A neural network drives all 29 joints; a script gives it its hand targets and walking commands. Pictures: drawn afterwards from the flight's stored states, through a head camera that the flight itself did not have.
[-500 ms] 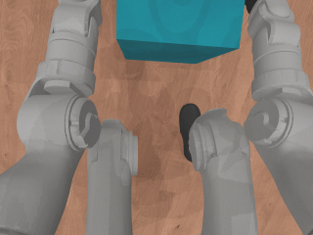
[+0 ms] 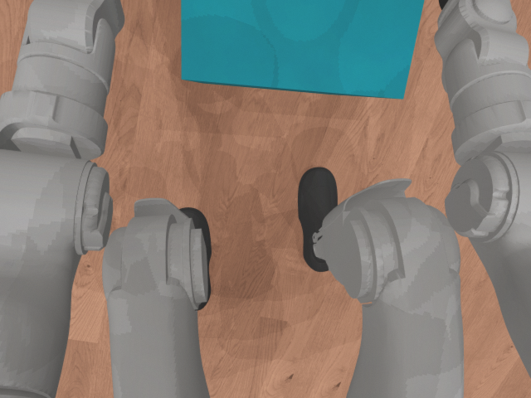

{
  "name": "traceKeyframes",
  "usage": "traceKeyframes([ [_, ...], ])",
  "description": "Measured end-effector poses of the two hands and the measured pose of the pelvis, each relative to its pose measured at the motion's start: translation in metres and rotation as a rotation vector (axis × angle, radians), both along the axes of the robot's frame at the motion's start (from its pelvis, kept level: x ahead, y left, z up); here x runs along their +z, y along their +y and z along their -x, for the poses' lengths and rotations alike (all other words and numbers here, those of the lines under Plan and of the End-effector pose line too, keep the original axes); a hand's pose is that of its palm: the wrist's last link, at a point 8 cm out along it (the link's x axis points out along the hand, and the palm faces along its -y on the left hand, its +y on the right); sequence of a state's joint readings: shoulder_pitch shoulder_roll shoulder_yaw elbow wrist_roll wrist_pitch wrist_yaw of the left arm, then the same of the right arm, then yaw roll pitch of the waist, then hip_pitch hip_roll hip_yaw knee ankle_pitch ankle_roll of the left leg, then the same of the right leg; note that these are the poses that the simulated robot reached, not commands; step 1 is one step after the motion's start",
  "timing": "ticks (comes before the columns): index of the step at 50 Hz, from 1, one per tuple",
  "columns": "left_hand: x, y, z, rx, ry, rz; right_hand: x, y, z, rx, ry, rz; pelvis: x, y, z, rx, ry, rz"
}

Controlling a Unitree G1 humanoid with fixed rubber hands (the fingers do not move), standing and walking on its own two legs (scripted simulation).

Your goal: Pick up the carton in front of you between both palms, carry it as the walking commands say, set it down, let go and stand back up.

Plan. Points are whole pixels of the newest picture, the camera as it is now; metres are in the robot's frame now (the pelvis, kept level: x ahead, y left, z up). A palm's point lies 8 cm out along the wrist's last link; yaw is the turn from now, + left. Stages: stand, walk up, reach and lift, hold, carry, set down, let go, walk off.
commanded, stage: set down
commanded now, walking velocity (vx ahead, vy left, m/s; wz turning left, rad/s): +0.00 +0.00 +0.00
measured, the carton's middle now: (285, 0) +0.52 -0.07 -0.24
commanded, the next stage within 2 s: let go in 1.06 s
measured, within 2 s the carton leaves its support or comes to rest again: neither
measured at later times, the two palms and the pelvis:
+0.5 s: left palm out of the picture +0.59 +0.12 -0.01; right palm out of the picture +0.52 -0.25 -0.02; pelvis +0.01 +0.00 +0.09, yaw +0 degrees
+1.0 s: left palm out of the picture +0.59 +0.13 +0.14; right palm out of the picture +0.51 -0.27 +0.13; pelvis +0.02 -0.01 +0.22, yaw +0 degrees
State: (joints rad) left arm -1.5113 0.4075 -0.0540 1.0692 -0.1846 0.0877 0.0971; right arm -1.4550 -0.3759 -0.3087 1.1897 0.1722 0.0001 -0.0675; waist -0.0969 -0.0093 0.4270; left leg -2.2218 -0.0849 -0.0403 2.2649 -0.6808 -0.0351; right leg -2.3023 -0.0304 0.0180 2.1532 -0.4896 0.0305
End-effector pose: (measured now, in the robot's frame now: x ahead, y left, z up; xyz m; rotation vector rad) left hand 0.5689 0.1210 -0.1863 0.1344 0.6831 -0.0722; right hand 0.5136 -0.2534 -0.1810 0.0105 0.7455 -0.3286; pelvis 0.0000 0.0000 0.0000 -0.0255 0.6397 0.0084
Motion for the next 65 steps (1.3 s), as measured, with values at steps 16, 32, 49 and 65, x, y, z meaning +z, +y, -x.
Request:
traceKeyframes([
  [16,0.123,0.001,-0.012,0.057,-0.03,-0.02,0.11,0.005,-0.002,0.001,-0.088,0.006,0.053,-0.003,0.009,-0.013,0.035,-0.02],
  [32,0.201,0.007,-0.015,0.044,-0.078,-0.019,0.197,-0.002,-0.004,0.003,-0.121,0.027,0.121,-0.002,-0.012,-0.025,0.18,-0.027],
  [49,0.317,0.004,-0.017,0.018,-0.059,-0.02,0.308,-0.014,0.005,0.007,-0.128,0.005,0.218,-0.007,-0.021,-0.032,0.196,-0.037],
  [65,0.38,0.018,0.029,0.057,-0.011,-0.092,0.369,-0.011,0.039,0.139,-0.043,0.048,0.295,-0.016,-0.045,-0.029,0.108,-0.041],
])
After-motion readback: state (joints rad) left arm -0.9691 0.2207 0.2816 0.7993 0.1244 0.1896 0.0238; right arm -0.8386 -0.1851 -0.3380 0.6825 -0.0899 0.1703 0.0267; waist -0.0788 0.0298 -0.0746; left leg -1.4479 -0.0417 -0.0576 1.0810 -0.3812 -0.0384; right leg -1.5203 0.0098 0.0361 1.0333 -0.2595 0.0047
